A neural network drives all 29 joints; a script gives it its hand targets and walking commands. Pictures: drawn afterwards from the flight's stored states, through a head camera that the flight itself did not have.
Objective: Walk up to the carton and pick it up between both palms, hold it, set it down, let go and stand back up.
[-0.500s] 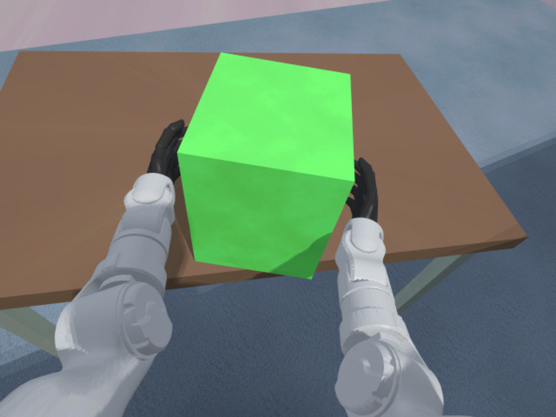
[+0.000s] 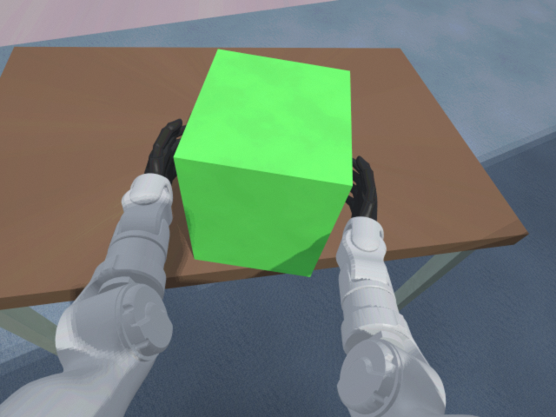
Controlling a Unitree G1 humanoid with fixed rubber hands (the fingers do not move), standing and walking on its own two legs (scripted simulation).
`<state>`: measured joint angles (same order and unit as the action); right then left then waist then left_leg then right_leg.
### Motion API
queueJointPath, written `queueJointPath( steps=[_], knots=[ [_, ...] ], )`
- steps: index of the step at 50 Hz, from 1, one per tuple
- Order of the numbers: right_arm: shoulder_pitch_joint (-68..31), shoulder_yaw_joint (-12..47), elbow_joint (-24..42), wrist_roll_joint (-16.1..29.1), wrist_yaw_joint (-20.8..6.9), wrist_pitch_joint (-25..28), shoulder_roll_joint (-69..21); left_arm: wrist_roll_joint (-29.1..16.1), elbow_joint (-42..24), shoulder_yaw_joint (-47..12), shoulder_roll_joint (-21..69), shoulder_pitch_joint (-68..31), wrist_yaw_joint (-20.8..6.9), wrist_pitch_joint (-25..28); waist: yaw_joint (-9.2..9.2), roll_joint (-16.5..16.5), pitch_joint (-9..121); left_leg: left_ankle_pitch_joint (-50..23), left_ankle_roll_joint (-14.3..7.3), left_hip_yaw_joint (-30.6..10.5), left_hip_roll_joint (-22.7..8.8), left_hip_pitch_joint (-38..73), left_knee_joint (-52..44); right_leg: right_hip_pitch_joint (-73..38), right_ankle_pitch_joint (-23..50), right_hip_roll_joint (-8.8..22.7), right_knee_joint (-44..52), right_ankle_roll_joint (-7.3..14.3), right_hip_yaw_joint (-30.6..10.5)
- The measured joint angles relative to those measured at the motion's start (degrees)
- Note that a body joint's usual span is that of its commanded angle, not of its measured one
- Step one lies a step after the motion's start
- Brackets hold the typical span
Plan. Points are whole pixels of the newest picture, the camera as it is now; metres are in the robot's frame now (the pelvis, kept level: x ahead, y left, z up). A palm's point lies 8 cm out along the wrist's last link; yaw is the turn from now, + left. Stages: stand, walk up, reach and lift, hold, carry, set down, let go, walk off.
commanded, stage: set down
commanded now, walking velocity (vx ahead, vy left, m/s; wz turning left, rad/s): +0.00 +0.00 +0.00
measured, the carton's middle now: (267, 171) +0.48 +0.03 +0.04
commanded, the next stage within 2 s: none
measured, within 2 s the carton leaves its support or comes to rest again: neither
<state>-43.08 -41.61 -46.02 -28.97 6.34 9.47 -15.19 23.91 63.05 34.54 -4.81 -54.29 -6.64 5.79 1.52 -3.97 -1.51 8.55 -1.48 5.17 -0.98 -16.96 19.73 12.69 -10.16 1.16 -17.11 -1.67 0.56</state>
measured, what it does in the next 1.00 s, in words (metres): stands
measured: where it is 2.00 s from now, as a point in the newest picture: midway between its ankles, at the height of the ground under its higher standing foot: outside the picture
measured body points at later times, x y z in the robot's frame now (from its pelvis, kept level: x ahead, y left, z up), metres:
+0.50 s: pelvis +0.00 +0.01 -0.02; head +0.10 +0.04 +0.42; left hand +0.47 +0.22 +0.04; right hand +0.45 -0.12 +0.03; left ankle +0.01 +0.10 -0.75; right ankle -0.02 -0.14 -0.75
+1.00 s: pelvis -0.01 +0.00 -0.01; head +0.05 +0.02 +0.43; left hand +0.47 +0.23 +0.14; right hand +0.45 -0.17 +0.13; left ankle +0.01 +0.10 -0.75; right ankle -0.02 -0.14 -0.75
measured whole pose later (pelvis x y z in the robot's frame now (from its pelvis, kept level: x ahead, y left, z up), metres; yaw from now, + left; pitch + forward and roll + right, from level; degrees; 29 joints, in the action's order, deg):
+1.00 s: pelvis -0.01 +0.00 -0.01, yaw +0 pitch +16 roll -2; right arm -52.4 -1.9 -49.5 18.9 13.7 -7.7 10.7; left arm -18.9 60.2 -2.8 -26.0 -58.6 -2.3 -6.7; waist -2.1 0.4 10.2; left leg 11.5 -1.2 2.3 -2.4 -33.9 29.8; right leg 27.6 -11.2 -0.3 -23.4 -1.5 1.7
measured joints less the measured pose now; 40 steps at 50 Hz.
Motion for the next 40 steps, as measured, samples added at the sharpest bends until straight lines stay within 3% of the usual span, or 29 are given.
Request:
queueJointPath(
  steps=[8,15,22,33,40],
  knots=[
    [-1.7,3.5,-4.4,3.3,0.7,-0.5,3.1,-3.1,3.0,-3.8,-2.2,-0.8,1.3,0.9,-0.75,0.4,0.8,0.2,-0.2,0.2,-0.2,-2.5,1.2,2.3,0.0,0.0,-0.9,-0.1,0.1],
    [-4.4,15.4,-13.2,16.0,4.0,-1.3,8.6,-17.7,11.7,-17.6,-7.7,-2.0,5.4,3.5,-2.69,2.1,7.0,2.0,-0.5,0.1,-1.0,-13.0,6.4,11.9,-0.7,-0.6,-4.1,-0.2,0.2],
    [-5.8,24.1,-16.9,25.4,5.8,-0.8,12.4,-28.0,17.4,-26.0,-10.9,-4.1,6.0,7.0,-3.08,3.2,11.7,4.3,-0.5,-0.6,-1.7,-21.8,12.1,19.8,-2.4,-1.0,-8.3,-0.4,0.8],
    [-7.5,30.9,-18.5,35.3,5.8,0.5,18.9,-36.0,13.3,-33.7,-16.3,-3.5,5.2,6.0,-2.56,4.3,13.9,5.4,0.4,-2.7,-1.9,-26.2,15.3,22.7,-2.9,-1.5,-9.1,-0.3,2.0],
    [-6.5,35.4,-13.2,41.8,5.6,-3.6,22.7,-39.5,4.7,-36.4,-18.5,-1.1,4.5,0.6,-2.69,4.8,14.2,4.9,0.3,-3.6,-1.7,-24.6,14.0,21.2,-2.3,-1.6,-8.1,-0.1,2.1]
  ],
)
